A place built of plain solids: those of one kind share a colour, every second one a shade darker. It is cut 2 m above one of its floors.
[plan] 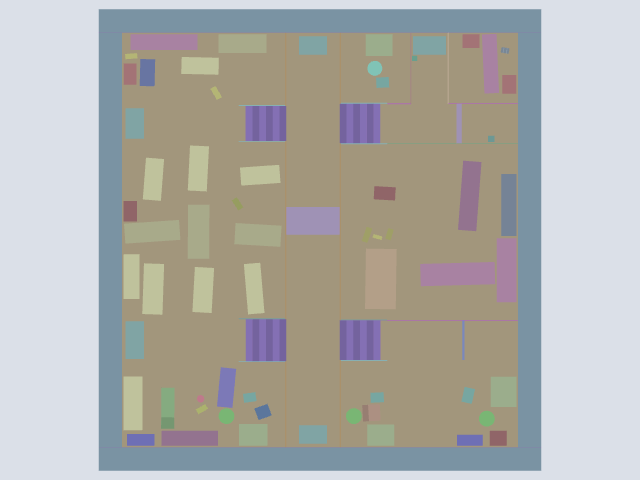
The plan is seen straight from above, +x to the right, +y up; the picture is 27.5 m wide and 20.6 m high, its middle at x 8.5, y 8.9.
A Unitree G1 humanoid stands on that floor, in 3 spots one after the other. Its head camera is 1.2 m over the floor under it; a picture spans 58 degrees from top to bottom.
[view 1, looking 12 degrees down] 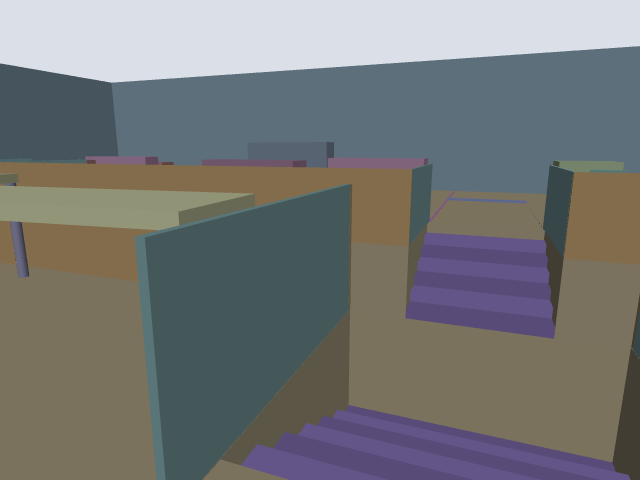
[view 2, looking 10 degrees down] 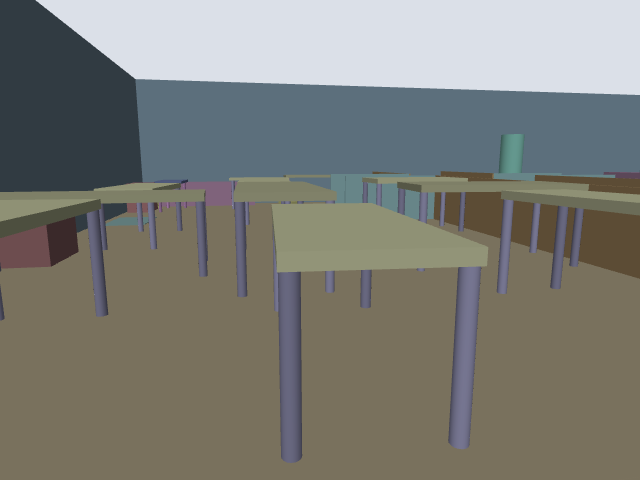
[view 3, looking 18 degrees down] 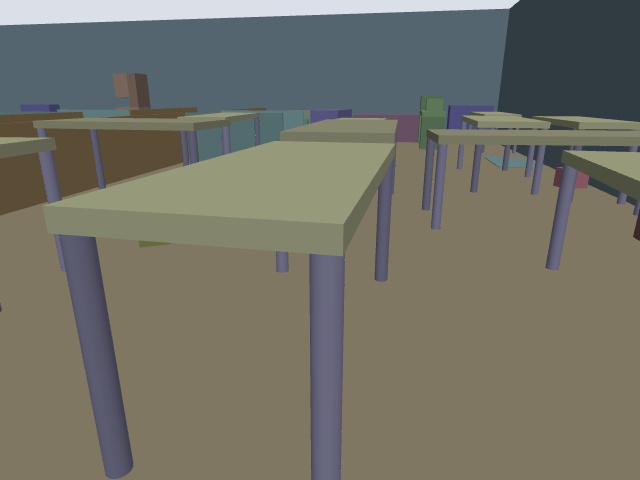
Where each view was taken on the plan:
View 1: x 4.06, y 4.60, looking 21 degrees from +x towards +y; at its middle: rail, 2.57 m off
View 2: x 2.91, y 4.24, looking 80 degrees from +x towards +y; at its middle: workbench_top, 1.85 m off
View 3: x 2.81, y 13.90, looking -80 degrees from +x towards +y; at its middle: workbench_top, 1.01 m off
